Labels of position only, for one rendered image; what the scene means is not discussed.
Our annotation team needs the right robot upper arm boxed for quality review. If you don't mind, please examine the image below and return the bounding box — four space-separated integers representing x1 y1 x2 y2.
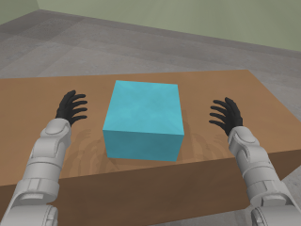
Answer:
250 204 301 226

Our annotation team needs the robot right hand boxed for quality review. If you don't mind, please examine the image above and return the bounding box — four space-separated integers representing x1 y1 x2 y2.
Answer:
209 97 243 136

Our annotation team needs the left robot upper arm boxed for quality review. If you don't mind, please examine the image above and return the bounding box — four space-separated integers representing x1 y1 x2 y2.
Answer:
2 204 58 226

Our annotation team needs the robot left forearm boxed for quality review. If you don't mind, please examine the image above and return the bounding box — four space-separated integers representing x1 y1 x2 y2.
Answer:
0 118 71 226

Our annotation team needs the robot left hand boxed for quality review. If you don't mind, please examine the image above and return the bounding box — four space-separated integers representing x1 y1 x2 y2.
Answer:
55 90 87 126

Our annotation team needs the carton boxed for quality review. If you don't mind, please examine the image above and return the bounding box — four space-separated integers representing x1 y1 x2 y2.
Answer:
103 80 184 162

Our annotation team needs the robot right forearm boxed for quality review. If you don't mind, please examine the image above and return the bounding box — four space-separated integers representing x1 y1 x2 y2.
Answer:
228 126 301 214

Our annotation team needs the pedestal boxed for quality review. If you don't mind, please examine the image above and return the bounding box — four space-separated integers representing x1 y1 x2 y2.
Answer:
0 69 301 226

